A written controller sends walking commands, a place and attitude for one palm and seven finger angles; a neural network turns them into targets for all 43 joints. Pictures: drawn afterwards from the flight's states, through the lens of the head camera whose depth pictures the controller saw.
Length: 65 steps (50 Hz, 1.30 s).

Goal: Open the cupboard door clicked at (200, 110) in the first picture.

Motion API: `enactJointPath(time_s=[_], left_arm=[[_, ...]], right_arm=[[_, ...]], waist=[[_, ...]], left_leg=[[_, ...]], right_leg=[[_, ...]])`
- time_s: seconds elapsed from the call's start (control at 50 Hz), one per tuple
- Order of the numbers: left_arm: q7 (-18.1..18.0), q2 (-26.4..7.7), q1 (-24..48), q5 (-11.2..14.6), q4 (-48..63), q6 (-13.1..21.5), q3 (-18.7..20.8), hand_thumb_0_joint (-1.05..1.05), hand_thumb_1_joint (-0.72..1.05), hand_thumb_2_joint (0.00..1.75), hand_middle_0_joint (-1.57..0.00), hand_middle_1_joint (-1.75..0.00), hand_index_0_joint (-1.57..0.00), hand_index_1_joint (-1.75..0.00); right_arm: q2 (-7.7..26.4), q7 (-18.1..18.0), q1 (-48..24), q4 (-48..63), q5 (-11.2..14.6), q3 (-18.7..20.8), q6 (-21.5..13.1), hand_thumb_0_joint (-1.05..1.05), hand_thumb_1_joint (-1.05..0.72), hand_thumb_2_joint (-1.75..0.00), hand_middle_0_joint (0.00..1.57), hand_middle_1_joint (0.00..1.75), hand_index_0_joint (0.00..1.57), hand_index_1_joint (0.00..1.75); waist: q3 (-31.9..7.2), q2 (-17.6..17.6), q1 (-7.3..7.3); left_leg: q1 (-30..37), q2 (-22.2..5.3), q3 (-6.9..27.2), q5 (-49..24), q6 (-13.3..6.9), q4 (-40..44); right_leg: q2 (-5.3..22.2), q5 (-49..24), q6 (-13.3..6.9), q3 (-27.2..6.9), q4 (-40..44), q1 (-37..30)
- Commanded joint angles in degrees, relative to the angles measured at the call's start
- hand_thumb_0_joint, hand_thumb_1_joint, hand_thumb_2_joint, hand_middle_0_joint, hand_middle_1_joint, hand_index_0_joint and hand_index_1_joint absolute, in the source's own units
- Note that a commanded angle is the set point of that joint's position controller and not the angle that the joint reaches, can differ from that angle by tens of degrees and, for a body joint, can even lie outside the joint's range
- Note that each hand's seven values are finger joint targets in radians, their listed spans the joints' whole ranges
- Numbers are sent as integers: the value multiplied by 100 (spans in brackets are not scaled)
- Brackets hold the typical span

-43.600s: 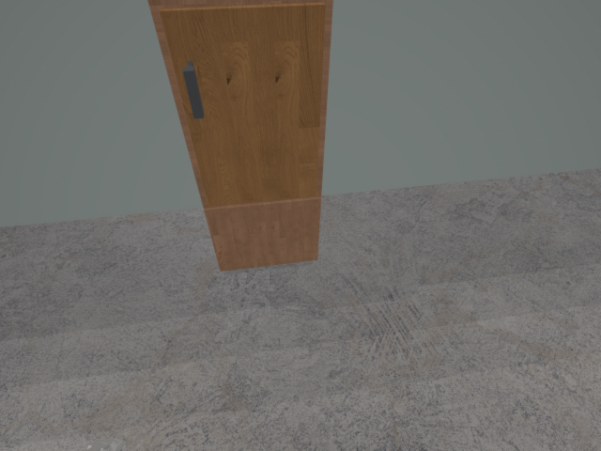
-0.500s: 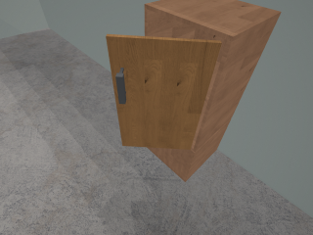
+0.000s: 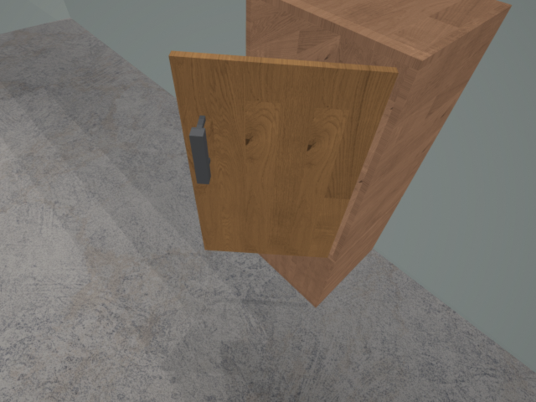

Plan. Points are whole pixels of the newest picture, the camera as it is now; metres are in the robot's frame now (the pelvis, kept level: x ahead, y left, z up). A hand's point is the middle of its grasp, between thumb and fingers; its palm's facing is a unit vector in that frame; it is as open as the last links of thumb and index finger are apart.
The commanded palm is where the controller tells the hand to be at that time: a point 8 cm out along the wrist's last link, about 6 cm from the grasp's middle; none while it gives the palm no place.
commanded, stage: come to a stop and stand still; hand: left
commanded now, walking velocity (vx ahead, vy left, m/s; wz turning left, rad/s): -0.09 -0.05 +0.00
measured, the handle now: (202, 150) +0.54 +0.16 +0.05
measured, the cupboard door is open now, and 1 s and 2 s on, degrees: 43 43 43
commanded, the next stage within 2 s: look again from close up in 0.70 s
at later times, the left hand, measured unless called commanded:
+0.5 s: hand out of the picture -0.01 +0.14 -0.18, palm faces +0.07 -0.98 -0.17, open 7.2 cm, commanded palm none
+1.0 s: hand out of the picture -0.08 +0.14 -0.18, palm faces +0.06 -0.98 -0.21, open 7.4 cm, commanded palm none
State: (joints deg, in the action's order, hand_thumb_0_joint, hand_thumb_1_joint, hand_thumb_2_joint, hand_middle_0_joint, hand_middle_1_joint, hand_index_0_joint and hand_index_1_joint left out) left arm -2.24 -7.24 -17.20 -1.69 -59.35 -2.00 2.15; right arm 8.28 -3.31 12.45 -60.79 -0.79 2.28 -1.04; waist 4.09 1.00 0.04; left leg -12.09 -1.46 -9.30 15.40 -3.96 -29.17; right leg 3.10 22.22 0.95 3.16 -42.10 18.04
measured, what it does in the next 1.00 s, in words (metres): steps on the spot: right foot, then left foot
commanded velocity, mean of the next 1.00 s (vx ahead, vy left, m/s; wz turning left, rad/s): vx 0.00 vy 0.00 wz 0.00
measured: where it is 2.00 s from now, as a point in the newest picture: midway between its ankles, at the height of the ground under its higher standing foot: outside the picture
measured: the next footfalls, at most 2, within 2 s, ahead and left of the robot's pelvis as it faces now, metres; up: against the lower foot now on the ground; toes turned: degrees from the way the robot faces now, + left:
right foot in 0.14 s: +0.05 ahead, -0.15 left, +0.00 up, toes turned -1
left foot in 0.40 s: -0.01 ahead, +0.07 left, +0.00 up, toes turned +4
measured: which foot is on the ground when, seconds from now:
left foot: down 0.00-0.16, up 0.18-0.38, down 0.40-1.00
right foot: up 0.00-0.12, down 0.14-1.00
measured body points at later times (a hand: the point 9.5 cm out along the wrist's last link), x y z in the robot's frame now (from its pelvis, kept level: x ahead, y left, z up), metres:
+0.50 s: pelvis -0.05 -0.03 +0.00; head -0.05 -0.01 +0.45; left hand -0.01 +0.20 -0.16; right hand -0.05 -0.25 -0.15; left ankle -0.05 +0.06 -0.74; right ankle +0.01 -0.15 -0.74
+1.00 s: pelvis -0.05 -0.03 +0.00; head -0.06 -0.04 +0.45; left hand -0.08 +0.19 -0.16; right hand -0.03 -0.27 -0.16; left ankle -0.05 +0.06 -0.74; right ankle +0.01 -0.15 -0.74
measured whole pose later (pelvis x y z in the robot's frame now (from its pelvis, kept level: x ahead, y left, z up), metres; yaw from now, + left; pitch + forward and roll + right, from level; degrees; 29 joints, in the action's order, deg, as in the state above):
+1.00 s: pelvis -0.05 -0.03 +0.00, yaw +2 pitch -2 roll +0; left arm -1.5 -9.1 -23.0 -1.8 -60.0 -0.2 0.4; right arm 10.3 -1.6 18.3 -58.7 -1.0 2.3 0.0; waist -0.7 -0.3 0.0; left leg -12.3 1.0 -3.4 17.0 -2.2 -31.0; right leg 3.1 11.8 -0.2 5.3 -30.7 17.0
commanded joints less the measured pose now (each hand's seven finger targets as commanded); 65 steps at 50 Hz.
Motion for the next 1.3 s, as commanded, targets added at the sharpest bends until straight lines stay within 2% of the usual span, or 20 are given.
enactJointPath(time_s=[0.0,0.06,0.1,0.12,0.14,0.16,0.2,0.26,0.34,0.38,0.42,0.54,0.64,0.76,0.78,0.8,0.86,0.96,1.04,1.28], left_arm=[[5,-248,-591,5,323,-38,135,0,90,90,-20,-30,-20,-30],[22,-306,-570,0,402,-18,162,0,90,90,-20,-30,-20,-30],[14,-568,-637,-37,433,78,184,0,90,90,-20,-30,-20,-30],[-11,-891,-467,-69,487,133,202,0,90,90,-20,-30,-20,-30],[-8,-1100,-354,-29,531,161,192,0,90,90,-20,-30,-20,-30],[-14,-1104,-105,-31,612,136,165,0,90,90,-20,-30,-20,-30],[-51,-968,280,-33,683,147,186,0,90,90,-20,-30,-20,-30],[-29,-989,337,-25,723,149,187,0,90,90,-20,-30,-20,-30],[-13,-928,246,62,581,127,161,0,90,90,-20,-30,-20,-30],[36,-575,47,109,554,127,84,0,90,90,-20,-30,-20,-30],[28,-529,70,61,375,145,65,0,90,90,-20,-30,-20,-30],[49,-475,-308,44,-34,180,-33,0,90,90,-20,-30,-20,-30],[30,-415,-534,33,-175,227,-64,0,90,90,-20,-30,-20,-30],[2,-325,-778,42,-306,281,-86,0,90,90,-20,-30,-20,-30],[-10,-1647,-108,-38,274,391,-144,0,90,90,-20,-30,-20,-30],[-43,-958,-512,-5,302,361,-71,0,90,90,-20,-30,-20,-30],[-13,-763,-722,-34,277,336,-82,0,90,90,-20,-30,-20,-30],[10,-934,-614,-8,364,352,0,0,90,90,-20,-30,-20,-30],[18,-1190,-336,38,441,421,56,0,90,90,-20,-30,-20,-30],[49,-1492,245,76,457,455,51,0,90,90,-20,-30,-20,-30]], right_arm=[[968,-16,336,213,-46,265,38,0,-90,-90,20,30,20,30],[923,37,173,290,-66,299,112,0,-90,-90,20,30,20,30],[717,97,217,311,-29,284,142,0,-90,-90,20,30,20,30],[404,126,355,384,21,240,179,0,-90,-90,20,30,20,30],[274,144,310,433,37,221,264,0,-90,-90,20,30,20,30],[260,158,245,438,36,223,322,0,-90,-90,20,30,20,30],[281,190,256,371,4,203,342,0,-90,-90,20,30,20,30],[292,224,449,266,13,170,285,0,-90,-90,20,30,20,30],[179,200,859,37,16,61,184,0,-90,-90,20,30,20,30],[493,165,738,62,-32,78,73,0,-90,-90,20,30,20,30],[501,180,290,74,-45,31,40,0,-90,-90,20,30,20,30],[445,176,531,-60,-7,8,47,0,-90,-90,20,30,20,30],[381,180,833,-166,1,-5,84,0,-90,-90,20,30,20,30],[244,166,1051,-262,14,-55,70,0,-90,-90,20,30,20,30],[1334,249,479,546,-33,6,11,0,-90,-90,20,30,20,30],[1059,178,369,609,-44,109,-171,0,-90,-90,20,30,20,30],[909,96,513,576,-12,140,-148,0,-90,-90,20,30,20,30],[1009,142,591,653,-21,149,-52,0,-90,-90,20,30,20,30],[1052,196,636,602,-16,101,-58,0,-90,-90,20,30,20,30],[1322,260,205,453,-34,15,-88,0,-90,-90,20,30,20,30]], waist=[[-335,-845,42],[-353,-856,143],[-430,-98,195],[-391,1021,63],[-323,1285,73],[-288,940,45],[-147,1207,-55],[-189,957,-52],[-303,470,-141],[-98,-727,55],[-52,-1035,208],[219,-435,181],[365,111,74],[295,66,13],[750,-76,-275],[-174,30,83],[-690,-655,-25],[108,-49,-45],[211,337,-108],[-201,38,-9]], left_leg=[[145,-1679,1157,-4161,-624,676],[-182,-1494,1067,-2852,-434,480],[-490,-932,790,-1256,-3,-182],[-873,-257,311,265,302,-798],[-899,10,413,1404,396,-1497],[-771,-42,698,1534,373,-2076],[-897,-92,810,1259,352,-2481],[-730,-61,700,1064,406,-1940],[347,-71,671,73,400,394],[-30,-836,1751,-144,89,1194],[-939,-921,1762,133,8,1508],[-945,-630,1514,1090,142,1744],[-680,-440,1312,1005,148,1535],[-443,-368,1183,731,151,1384],[-628,-88,1255,-359,288,1388],[-769,-626,1532,362,136,1031],[-702,-539,1592,707,47,1047],[-1022,-355,1391,674,34,754],[-656,-230,1204,186,76,559],[-308,-368,1190,-437,183,893]], right_leg=[[-11,-232,-54,-34,-108,-86],[-5,-752,-68,15,618,-523],[260,-1967,-119,-331,1726,-946],[1092,-2810,-447,-1330,2073,-888],[1649,-2909,-941,-1611,2436,-481],[1629,-2159,-1195,-1476,2549,-98],[1283,-1636,-1175,-1343,2617,28],[1069,-1391,-1111,-1030,2542,-106],[802,-511,-744,-979,2225,70],[135,-596,-266,-507,1840,12],[113,-1165,-102,-218,1653,-977],[185,-1155,-91,-294,1991,-1043],[266,-643,-89,-485,2371,-638],[311,-521,-115,-568,2488,-432],[36,-971,-249,-157,1523,-135],[221,-700,-223,-287,1459,-588],[167,-1000,-273,-209,1368,-742],[303,-495,-360,-520,1748,-247],[477,-202,-434,-810,2154,-52],[521,-1191,-357,-617,2283,-886]])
